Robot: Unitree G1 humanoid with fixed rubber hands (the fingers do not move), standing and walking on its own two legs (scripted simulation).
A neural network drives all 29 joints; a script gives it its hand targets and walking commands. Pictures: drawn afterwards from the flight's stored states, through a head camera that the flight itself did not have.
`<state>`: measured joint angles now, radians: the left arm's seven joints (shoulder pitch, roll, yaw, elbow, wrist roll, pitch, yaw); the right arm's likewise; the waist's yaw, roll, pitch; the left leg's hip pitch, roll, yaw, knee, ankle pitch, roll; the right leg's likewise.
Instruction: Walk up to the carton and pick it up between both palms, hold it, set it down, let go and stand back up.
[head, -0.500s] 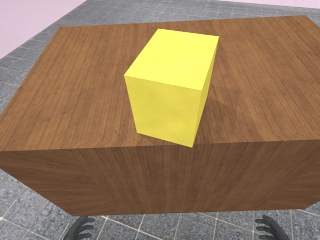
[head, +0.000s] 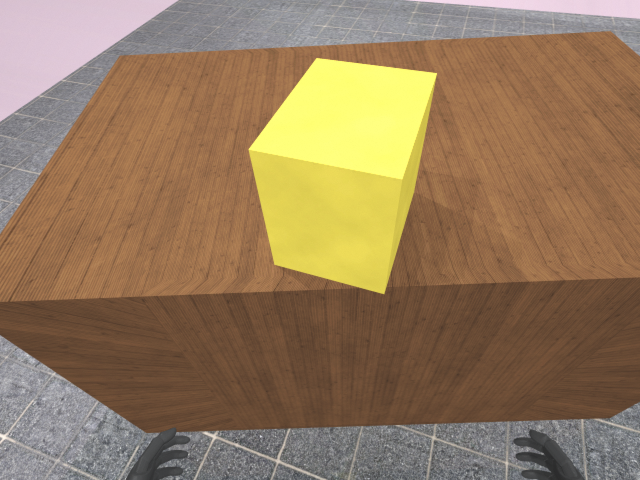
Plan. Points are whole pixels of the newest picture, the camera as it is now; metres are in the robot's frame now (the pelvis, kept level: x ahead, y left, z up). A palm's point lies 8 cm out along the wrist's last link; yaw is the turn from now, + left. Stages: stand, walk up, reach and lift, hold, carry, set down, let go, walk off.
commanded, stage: stand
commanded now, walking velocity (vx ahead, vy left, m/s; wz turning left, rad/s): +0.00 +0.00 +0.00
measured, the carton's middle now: (350, 175) +0.50 +0.00 +0.10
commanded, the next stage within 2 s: walk up in 0.60 s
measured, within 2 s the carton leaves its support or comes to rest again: neither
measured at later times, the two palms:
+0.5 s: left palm out of the picture +0.10 +0.27 -0.08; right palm out of the picture +0.11 -0.26 -0.08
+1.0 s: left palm out of the picture +0.06 +0.28 -0.09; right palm out of the picture +0.05 -0.29 -0.09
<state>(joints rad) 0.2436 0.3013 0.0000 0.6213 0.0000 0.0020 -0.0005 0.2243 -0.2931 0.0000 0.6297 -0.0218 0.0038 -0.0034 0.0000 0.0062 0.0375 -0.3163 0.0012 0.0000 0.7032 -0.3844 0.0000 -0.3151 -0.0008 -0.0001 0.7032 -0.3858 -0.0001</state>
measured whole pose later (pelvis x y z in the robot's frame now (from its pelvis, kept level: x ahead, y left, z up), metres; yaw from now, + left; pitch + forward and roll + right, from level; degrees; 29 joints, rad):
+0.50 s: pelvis -0.03 +0.00 +0.00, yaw +0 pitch -2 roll +0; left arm 0.24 0.30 0.00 0.65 0.00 0.00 0.00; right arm 0.22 -0.30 0.00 0.65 -0.02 0.00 0.00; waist 0.00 0.00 0.04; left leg -0.32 0.00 0.00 0.70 -0.35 0.00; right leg -0.32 0.00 0.00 0.70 -0.35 0.00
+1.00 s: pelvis -0.06 -0.01 +0.00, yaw +0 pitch -5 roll +0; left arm 0.21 0.35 0.00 0.69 0.00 0.05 -0.01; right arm 0.22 -0.36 0.00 0.69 -0.01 0.02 0.00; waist 0.00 0.01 0.12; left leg -0.32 0.00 0.00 0.71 -0.30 0.00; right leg -0.33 0.00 0.00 0.73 -0.31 0.00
